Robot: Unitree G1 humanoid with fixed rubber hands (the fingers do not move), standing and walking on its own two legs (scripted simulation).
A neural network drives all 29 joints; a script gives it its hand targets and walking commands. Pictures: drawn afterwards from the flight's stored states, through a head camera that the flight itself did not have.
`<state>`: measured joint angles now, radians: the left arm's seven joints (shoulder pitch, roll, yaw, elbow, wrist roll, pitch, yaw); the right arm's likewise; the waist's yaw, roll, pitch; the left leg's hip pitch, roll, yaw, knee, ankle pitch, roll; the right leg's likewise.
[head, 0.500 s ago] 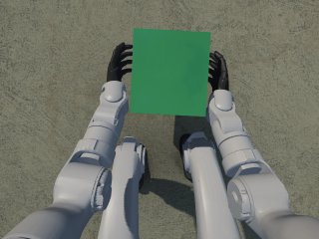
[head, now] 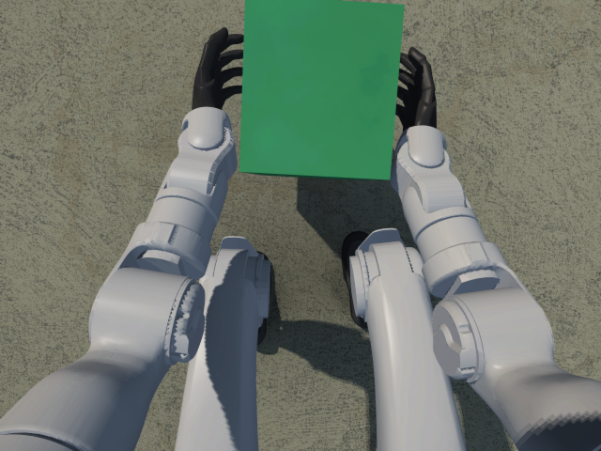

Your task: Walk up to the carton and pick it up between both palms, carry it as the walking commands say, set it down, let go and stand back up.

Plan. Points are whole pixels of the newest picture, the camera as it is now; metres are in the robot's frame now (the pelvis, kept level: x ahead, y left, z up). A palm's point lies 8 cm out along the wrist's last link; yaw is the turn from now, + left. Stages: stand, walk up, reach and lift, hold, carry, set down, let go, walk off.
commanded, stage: set down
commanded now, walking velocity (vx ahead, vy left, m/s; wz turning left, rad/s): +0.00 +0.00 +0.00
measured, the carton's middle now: (312, 116) +0.47 -0.02 -0.25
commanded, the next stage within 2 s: none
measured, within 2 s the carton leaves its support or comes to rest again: rests again in 1.58 s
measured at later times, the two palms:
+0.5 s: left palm (217, 78) +0.52 +0.10 -0.20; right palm (406, 102) +0.48 -0.14 -0.21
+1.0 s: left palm (222, 91) +0.51 +0.11 -0.24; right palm (403, 88) +0.50 -0.14 -0.23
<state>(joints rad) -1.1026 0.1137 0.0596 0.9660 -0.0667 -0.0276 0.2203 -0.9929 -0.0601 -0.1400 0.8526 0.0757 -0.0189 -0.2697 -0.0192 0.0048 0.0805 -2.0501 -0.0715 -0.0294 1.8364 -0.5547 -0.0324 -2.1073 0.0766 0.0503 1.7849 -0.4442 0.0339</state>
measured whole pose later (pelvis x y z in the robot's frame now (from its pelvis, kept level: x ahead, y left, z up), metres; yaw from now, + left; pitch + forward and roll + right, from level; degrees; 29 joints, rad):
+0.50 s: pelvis +0.00 +0.01 -0.07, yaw +0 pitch +41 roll -1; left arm -1.28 0.10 0.19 1.07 0.03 0.08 0.20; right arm -1.13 -0.06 -0.29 0.91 0.02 0.08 -0.21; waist -0.02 0.03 0.10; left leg -2.19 -0.10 -0.04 2.08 -0.60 -0.03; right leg -2.24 0.07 0.03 2.01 -0.49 0.05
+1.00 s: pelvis +0.00 +0.01 -0.09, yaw +0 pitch +43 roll -1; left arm -1.21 0.06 0.30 0.94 0.15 0.14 0.19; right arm -1.22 -0.03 -0.42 0.92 -0.12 0.16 -0.14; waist -0.06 0.00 0.07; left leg -2.31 -0.11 -0.02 2.16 -0.60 -0.02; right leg -2.34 0.07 0.05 2.09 -0.50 0.07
